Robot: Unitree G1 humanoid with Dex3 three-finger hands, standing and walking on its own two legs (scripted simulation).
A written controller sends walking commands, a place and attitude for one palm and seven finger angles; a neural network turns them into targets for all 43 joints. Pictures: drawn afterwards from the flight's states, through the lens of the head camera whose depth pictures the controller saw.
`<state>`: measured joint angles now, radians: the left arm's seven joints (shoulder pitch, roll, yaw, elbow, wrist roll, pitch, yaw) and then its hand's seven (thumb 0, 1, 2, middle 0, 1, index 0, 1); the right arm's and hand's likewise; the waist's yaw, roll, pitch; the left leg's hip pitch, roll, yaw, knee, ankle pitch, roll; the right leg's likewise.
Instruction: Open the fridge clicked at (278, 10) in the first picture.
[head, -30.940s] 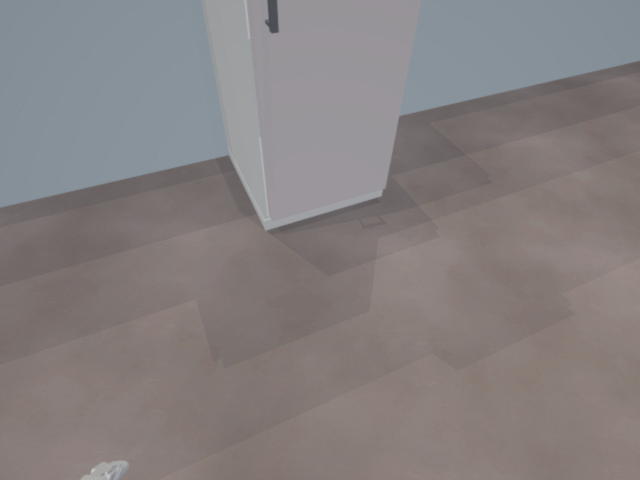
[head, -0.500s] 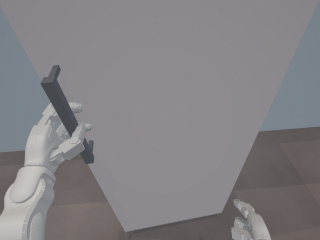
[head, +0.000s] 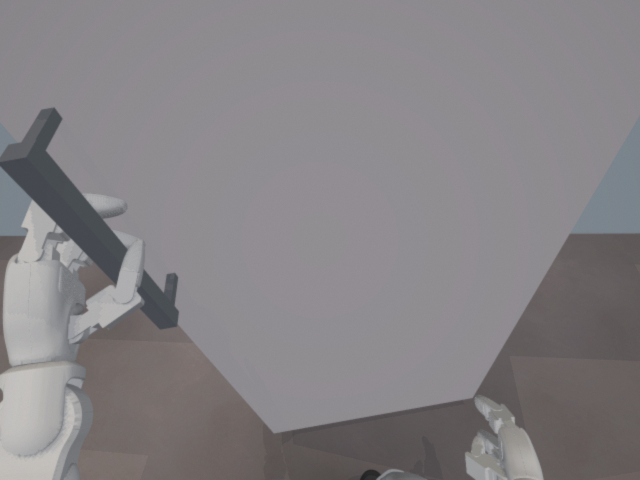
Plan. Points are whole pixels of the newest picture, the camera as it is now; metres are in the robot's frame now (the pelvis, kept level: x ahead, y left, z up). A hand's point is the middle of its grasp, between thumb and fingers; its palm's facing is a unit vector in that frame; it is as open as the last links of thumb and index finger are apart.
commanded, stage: walk backward, drawing the door open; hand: left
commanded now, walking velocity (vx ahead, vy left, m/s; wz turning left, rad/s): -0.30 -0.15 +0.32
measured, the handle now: (118, 239) +0.29 +0.19 +0.21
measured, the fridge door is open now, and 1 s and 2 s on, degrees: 13 49 75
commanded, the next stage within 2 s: stop walking and hold the door back in 1.64 s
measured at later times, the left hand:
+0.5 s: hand out of the picture +0.10 +0.08 +0.21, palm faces +0.50 -0.83 -0.24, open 6.8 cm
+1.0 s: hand out of the picture +0.01 -0.02 +0.21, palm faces +0.76 -0.60 -0.25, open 6.7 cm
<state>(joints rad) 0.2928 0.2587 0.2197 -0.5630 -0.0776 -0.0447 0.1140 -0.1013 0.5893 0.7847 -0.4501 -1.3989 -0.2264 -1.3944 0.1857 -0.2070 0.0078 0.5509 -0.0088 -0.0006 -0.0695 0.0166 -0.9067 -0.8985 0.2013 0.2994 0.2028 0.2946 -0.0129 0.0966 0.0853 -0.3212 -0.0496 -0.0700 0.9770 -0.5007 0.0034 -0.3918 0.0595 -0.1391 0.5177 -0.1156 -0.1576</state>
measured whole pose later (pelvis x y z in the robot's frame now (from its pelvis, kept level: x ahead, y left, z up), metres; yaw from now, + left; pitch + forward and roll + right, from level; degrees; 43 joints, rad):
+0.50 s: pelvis -0.09 -0.16 +0.01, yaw +17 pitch +1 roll -2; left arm 0.25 0.29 0.18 -0.65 -0.03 -0.11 0.12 -0.08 0.59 0.81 -0.45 -1.40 -0.25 -1.36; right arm 0.17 -0.13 -0.01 0.60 -0.02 -0.13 -0.03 0.02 -0.90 -0.90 0.20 0.30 0.21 0.30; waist 0.01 0.02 0.10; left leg -0.43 0.10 -0.21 0.44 -0.06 -0.09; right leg -0.15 0.02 -0.02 0.45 -0.29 0.03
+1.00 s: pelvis -0.10 -0.35 +0.02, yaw +39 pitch -3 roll -6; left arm 0.08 0.32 0.21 -0.49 -0.03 -0.09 0.07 -0.06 0.61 0.82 -0.46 -1.40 -0.25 -1.36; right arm 0.17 -0.14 -0.01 0.62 -0.01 -0.13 -0.05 0.02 -0.90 -0.90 0.20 0.30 0.21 0.30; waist 0.01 0.07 0.19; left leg -0.32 0.17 -0.18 0.44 -0.12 -0.06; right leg -0.44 -0.01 0.02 0.88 -0.36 0.07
